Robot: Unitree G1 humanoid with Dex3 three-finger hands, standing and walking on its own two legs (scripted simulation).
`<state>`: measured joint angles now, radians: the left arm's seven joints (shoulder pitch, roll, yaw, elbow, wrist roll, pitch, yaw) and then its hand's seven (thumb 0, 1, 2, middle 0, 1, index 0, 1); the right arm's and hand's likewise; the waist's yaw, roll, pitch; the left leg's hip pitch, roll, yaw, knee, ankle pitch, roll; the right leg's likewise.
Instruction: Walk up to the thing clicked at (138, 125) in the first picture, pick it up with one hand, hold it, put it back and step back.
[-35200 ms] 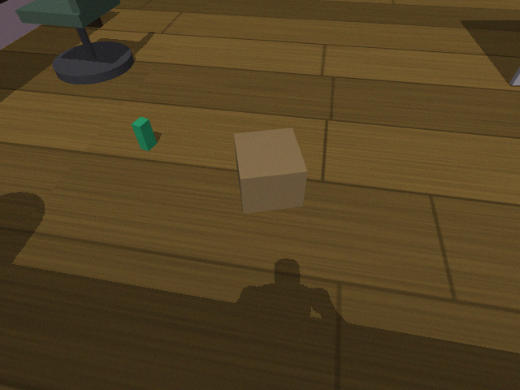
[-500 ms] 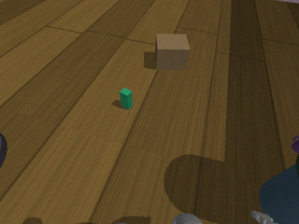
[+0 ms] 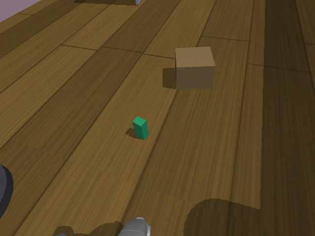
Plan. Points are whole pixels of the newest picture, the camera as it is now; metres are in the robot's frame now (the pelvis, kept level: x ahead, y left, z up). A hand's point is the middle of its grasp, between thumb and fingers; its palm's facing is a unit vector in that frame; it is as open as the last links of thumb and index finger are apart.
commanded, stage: walk up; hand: left
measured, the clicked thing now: (140, 128) +0.90 +0.24 -0.68
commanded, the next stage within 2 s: none
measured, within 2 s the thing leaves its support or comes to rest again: neither
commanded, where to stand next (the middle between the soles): +0.56 +0.05 m, yaw +0 degrees
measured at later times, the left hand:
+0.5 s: hand (80, 185) +0.28 +0.31 -0.14, palm faces -0.10 -0.93 -0.35, open 7.4 cm
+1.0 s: hand (85, 152) +0.41 +0.34 -0.16, palm faces -0.04 -0.93 -0.36, open 7.4 cm
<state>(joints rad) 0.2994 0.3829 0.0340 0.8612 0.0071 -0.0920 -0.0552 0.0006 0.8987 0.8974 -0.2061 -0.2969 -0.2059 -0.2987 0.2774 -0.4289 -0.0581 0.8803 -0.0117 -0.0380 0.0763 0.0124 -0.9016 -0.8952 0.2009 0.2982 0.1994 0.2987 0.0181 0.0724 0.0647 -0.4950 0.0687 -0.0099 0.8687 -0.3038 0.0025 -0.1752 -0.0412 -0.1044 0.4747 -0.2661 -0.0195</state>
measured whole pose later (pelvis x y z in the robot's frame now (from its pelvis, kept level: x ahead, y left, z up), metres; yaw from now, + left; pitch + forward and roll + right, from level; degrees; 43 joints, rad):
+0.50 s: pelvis +0.20 +0.04 +0.00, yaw -1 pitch -2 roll +1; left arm 0.27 0.42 0.04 0.90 0.01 -0.04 -0.08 0.00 0.90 0.90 -0.20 -0.30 -0.20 -0.30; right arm 0.33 -0.42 -0.05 0.84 -0.01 -0.07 0.06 0.01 -0.90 -0.89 0.20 0.30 0.20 0.30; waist -0.03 -0.01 0.08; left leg -0.15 0.03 0.13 0.50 -0.31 0.03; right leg -0.46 -0.10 -0.03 0.71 -0.24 -0.02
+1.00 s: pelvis +0.37 +0.06 -0.02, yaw +0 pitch -3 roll +0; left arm 0.35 0.44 0.04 0.87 0.01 -0.05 -0.05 0.00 0.90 0.90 -0.21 -0.30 -0.21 -0.30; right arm 0.28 -0.42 -0.07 0.88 -0.03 -0.07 0.07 0.01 -0.90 -0.90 0.20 0.30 0.20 0.30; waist 0.02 -0.03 0.06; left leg -0.39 0.04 0.08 0.67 -0.23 0.02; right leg -0.24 -0.10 -0.03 0.80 -0.45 -0.03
